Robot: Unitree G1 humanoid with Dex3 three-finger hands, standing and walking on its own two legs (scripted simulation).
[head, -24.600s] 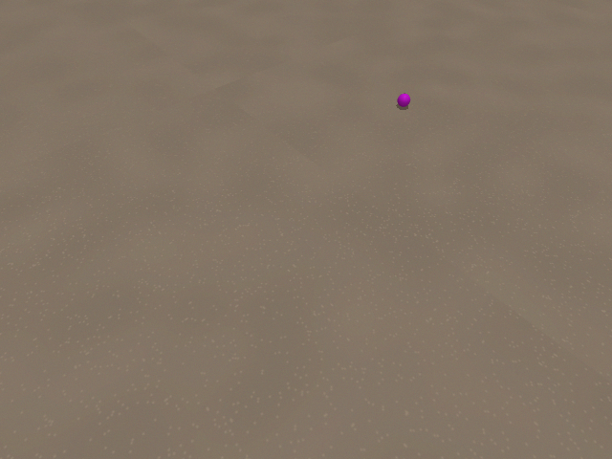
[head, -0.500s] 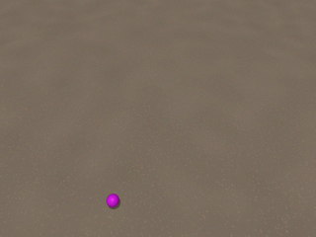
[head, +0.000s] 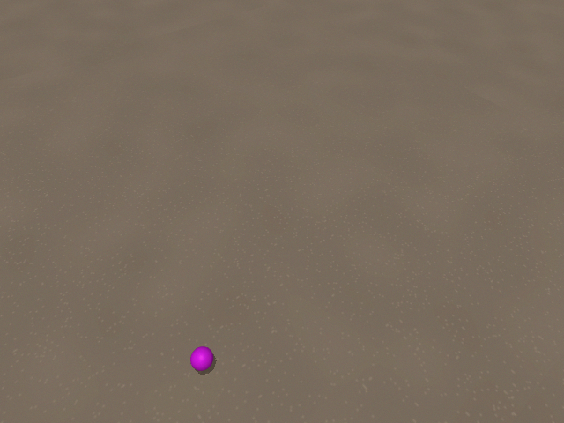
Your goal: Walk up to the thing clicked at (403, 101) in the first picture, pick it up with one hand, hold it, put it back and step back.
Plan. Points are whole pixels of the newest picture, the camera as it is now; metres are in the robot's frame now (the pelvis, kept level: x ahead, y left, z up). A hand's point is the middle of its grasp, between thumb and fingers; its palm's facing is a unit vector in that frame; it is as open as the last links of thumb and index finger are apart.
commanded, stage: stand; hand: left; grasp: from above
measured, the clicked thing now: (201, 358) +0.44 +0.27 -0.75
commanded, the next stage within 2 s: rise first in 0.46 s
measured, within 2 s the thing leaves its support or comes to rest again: neither
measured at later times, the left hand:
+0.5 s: hand out of the picture +0.07 +0.25 -0.16, palm faces -0.03 -0.94 -0.34, open 7.4 cm
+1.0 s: hand out of the picture +0.14 +0.25 -0.19, palm faces -0.08 -0.91 -0.40, open 12.5 cm
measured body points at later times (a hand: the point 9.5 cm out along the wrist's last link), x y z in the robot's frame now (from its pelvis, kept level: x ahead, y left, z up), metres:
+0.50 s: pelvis +0.00 +0.00 +0.00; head +0.01 +0.00 +0.45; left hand +0.07 +0.30 -0.13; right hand +0.08 -0.30 -0.13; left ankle +0.00 +0.12 -0.75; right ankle -0.03 -0.13 -0.75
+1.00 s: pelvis -0.01 +0.00 -0.05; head +0.06 +0.00 +0.40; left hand +0.15 +0.30 -0.17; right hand +0.10 -0.26 -0.16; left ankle +0.00 +0.12 -0.75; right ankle -0.03 -0.13 -0.75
